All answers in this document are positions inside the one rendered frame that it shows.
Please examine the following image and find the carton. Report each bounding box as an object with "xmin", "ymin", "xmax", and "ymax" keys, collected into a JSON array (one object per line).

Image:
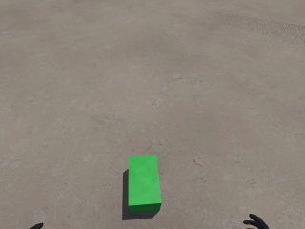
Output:
[{"xmin": 128, "ymin": 155, "xmax": 162, "ymax": 213}]

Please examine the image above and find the robot right hand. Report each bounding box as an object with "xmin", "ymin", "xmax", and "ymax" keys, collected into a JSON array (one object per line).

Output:
[{"xmin": 243, "ymin": 214, "xmax": 269, "ymax": 229}]

